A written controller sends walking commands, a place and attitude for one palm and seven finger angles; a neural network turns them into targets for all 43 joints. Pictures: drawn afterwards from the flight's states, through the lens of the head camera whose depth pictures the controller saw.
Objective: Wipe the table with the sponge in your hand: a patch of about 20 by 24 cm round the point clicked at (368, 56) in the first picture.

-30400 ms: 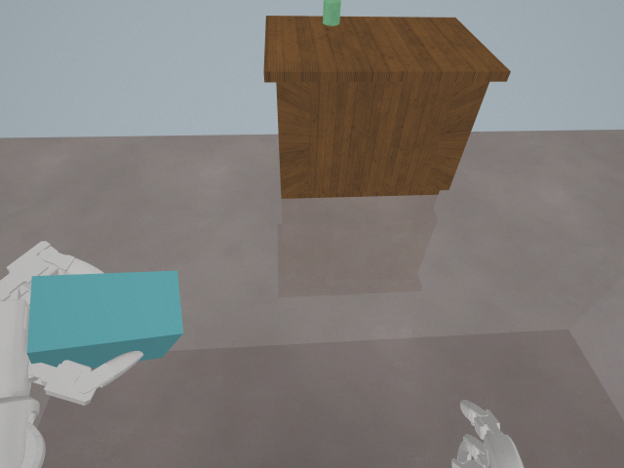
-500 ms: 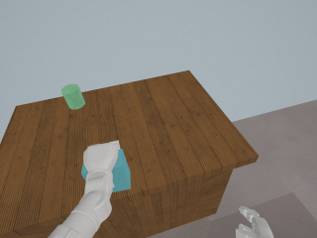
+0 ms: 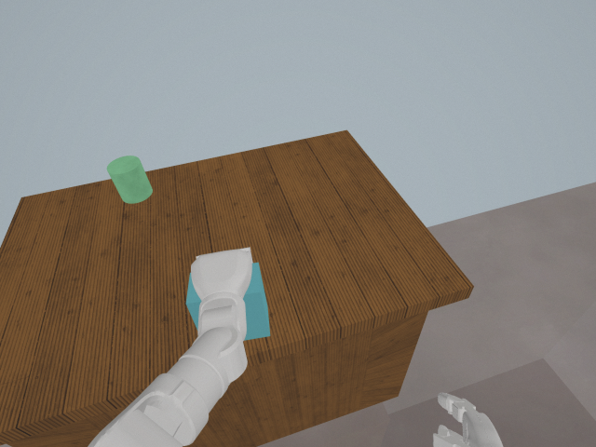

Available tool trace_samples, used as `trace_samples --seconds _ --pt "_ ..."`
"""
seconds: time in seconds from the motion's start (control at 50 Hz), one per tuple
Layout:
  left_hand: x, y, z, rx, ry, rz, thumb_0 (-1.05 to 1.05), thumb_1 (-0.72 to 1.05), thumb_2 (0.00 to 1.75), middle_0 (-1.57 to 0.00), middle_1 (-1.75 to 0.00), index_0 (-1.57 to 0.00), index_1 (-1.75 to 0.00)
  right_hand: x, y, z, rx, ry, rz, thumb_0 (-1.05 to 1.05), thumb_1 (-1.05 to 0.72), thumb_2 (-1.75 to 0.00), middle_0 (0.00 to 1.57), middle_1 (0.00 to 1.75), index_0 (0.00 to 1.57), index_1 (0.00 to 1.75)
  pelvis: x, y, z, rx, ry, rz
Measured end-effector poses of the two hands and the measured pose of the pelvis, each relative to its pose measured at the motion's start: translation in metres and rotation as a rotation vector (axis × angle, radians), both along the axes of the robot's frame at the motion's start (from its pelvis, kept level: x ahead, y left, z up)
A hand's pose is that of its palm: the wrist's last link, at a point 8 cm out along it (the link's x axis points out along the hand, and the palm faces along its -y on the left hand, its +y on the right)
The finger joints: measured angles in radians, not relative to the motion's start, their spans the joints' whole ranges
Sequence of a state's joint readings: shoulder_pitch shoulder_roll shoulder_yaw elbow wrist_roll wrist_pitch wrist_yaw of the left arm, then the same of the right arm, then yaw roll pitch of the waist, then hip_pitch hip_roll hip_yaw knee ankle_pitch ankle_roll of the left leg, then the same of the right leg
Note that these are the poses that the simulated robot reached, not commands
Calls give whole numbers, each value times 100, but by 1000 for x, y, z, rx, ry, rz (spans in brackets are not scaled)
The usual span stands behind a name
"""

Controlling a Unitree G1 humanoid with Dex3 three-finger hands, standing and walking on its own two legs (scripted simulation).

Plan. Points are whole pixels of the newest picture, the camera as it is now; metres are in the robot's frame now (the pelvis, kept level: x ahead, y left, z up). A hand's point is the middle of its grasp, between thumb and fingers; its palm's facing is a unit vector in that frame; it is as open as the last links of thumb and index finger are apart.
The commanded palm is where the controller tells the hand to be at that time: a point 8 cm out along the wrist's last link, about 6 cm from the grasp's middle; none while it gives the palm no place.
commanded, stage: slide across to the third lane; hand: left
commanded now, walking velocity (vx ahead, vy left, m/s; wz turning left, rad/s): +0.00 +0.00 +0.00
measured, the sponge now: (233, 312) +0.33 +0.16 -0.03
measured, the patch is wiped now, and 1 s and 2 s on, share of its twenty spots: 0.90 0.95 1.00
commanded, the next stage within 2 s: wipe forward along the third lane in 0.20 s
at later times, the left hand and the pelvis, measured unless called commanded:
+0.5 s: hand (234, 293) +0.34 +0.15 +0.01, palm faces -0.08 -0.03 -1.00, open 10.1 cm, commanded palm +0.33 +0.13 +0.05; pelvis +0.00 -0.01 +0.00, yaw +0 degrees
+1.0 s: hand (236, 263) +0.40 +0.16 +0.01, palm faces -0.10 +0.01 -0.99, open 10.1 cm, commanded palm +0.39 +0.16 +0.05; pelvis -0.01 -0.01 -0.01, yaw -1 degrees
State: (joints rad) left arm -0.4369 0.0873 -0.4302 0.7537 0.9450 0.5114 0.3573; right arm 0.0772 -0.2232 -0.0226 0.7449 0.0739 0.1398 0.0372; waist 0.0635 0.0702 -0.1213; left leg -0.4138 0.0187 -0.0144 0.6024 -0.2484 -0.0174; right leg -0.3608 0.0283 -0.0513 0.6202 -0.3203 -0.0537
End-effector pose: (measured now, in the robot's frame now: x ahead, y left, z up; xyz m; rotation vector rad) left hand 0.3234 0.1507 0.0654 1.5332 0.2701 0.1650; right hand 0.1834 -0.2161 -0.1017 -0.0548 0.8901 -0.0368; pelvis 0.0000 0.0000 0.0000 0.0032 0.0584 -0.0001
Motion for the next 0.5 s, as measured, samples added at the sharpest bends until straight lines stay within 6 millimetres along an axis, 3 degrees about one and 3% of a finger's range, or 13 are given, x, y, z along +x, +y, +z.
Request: trace_samples --seconds 0.22,0.5 --pt "0 -4 -1 3 -3 12 0 -50 105 -70 -136 -72 -136 -17 -23 -3 -21 39 -43 1 -91 -90 20 29 20 30 1 -8 1 3 1 -9" --pt "6 -6 -2 6 22 19 0 -50 105 -71 -136 -73 -136 -4 -25 2 -37 4 -38 1 -91 -90 20 29 20 30 1 -13 1 5 8 -4"
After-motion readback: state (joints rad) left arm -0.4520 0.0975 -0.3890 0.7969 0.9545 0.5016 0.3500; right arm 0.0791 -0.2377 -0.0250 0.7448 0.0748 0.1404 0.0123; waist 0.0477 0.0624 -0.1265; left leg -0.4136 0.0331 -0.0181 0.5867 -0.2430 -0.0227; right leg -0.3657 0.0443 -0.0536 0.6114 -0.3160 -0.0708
